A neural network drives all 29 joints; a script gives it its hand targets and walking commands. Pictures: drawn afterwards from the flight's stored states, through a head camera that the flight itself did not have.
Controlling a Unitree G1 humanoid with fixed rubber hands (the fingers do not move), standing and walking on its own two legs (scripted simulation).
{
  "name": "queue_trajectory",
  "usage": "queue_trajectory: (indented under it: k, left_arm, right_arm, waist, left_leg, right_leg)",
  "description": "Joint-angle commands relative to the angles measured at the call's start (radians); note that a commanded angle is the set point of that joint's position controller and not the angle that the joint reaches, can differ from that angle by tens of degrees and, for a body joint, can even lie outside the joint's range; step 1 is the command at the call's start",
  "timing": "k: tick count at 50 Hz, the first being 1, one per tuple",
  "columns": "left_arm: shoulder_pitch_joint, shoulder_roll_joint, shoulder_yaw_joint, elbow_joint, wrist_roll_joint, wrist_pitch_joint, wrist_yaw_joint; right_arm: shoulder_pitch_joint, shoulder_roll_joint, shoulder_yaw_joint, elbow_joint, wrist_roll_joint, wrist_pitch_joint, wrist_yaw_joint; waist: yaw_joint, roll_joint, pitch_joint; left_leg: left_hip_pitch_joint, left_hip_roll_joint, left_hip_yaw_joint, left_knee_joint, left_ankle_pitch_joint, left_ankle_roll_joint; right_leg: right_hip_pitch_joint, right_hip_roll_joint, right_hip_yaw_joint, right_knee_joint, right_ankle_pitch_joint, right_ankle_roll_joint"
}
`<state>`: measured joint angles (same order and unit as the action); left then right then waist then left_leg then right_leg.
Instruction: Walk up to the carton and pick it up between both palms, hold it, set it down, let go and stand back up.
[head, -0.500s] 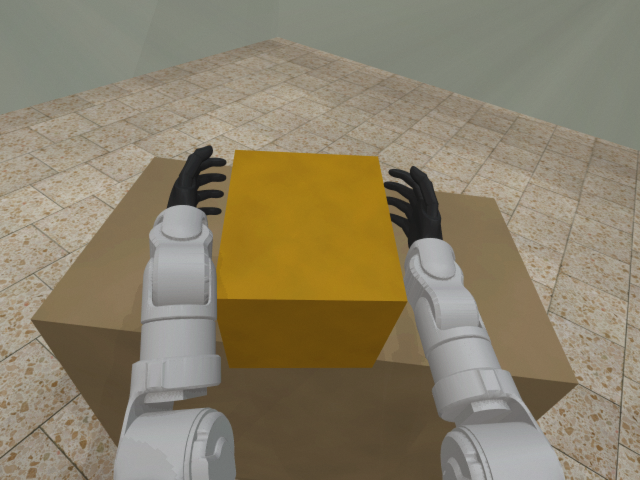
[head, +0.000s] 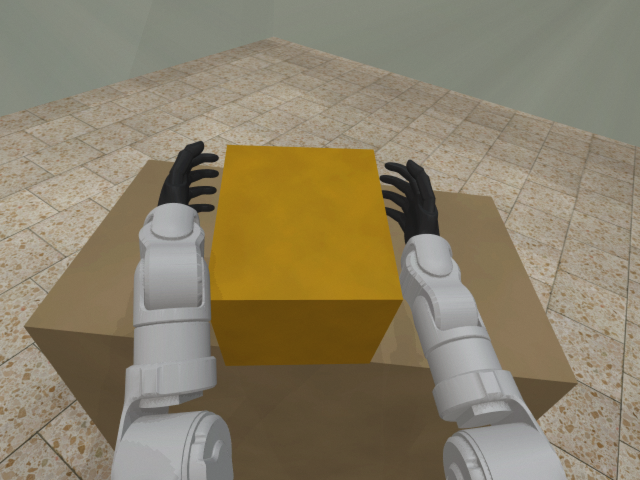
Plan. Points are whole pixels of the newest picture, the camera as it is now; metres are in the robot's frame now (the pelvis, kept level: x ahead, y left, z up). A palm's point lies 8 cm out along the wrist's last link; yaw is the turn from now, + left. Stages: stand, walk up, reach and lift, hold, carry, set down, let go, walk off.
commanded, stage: reach and lift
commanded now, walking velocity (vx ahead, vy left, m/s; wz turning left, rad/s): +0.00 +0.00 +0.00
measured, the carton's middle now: (300, 257) +0.38 +0.00 +0.11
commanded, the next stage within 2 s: hold in 0.36 s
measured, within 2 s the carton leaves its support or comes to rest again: neither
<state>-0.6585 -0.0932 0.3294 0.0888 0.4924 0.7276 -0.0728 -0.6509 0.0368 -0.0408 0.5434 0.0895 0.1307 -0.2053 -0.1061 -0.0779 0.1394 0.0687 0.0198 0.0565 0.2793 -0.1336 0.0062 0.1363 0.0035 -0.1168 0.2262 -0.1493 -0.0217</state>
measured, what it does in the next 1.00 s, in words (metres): stands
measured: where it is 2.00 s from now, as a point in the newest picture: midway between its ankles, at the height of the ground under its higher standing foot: outside the picture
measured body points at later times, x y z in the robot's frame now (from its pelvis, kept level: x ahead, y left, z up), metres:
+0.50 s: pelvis -0.01 +0.00 +0.00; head -0.04 +0.02 +0.45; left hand +0.38 +0.14 +0.21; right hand +0.37 -0.14 +0.20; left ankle +0.03 +0.11 -0.75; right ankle +0.00 -0.10 -0.75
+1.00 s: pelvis -0.01 +0.00 +0.00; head -0.05 +0.02 +0.45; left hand +0.37 +0.15 +0.23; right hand +0.37 -0.13 +0.21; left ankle +0.03 +0.11 -0.75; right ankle +0.00 -0.10 -0.75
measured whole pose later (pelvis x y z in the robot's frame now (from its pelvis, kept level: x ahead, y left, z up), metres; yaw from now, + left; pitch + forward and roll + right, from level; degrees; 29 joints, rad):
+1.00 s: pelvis -0.01 +0.00 +0.00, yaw +0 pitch -13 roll +0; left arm -0.72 -0.08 0.36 0.04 0.51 0.83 -0.09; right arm -0.72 0.03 -0.02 0.52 0.12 0.23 -0.22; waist -0.10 -0.06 0.12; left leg 0.07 0.02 0.06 0.27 -0.12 0.00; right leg 0.13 0.00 -0.12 0.24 -0.15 -0.03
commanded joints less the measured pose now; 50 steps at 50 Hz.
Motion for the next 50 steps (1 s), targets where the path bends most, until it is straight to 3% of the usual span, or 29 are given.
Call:
queue_trajectory:
  k: [1,16,50]
  left_arm:
    - [-0.429,-0.396,-0.353,-0.036,-0.15,-0.04,-0.152]
    - [-0.477,-0.396,-0.333,-0.012,-0.15,-0.019,-0.153]
    - [-0.502,-0.385,-0.327,-0.079,-0.152,0.056,-0.179]
  right_arm:
    - [-0.57,0.378,0.27,-0.176,0.028,-0.031,0.103]
    - [-0.616,0.383,0.257,-0.152,0.031,-0.01,0.103]
    - [-0.641,0.388,0.284,-0.197,0.08,0.073,0.089]
  waist:
    - [-0.006,0.069,-0.298]
    - [-0.004,0.066,-0.306]
    - [-0.005,0.075,-0.289]
  left_leg:
    - [0.09,-0.022,0.018,-0.007,0.198,-0.008]
    - [0.071,-0.021,0.023,-0.015,0.158,-0.001]
    - [0.034,-0.022,0.036,-0.033,0.129,-0.001]
  right_leg:
    - [0.005,0.021,-0.018,-0.01,0.183,0.054]
    - [0.005,0.02,-0.016,-0.012,0.141,0.051]
    - [0.032,0.023,-0.012,-0.009,0.101,0.048]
